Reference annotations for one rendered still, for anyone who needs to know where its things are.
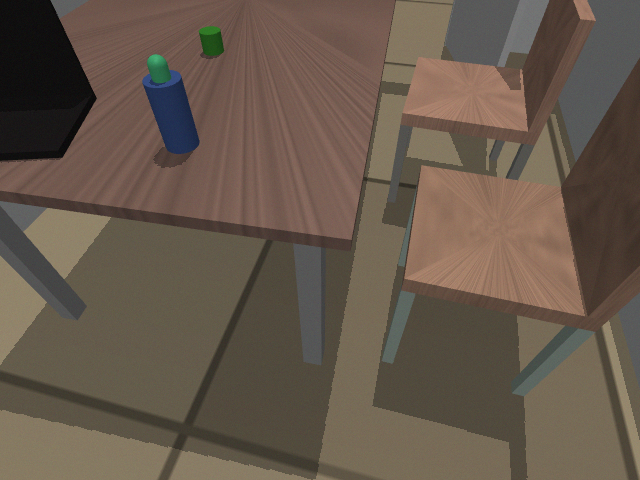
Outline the chair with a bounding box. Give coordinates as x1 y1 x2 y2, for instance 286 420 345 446
387 0 596 203
382 58 640 396

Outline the table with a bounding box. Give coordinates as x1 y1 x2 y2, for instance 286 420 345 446
0 0 396 365

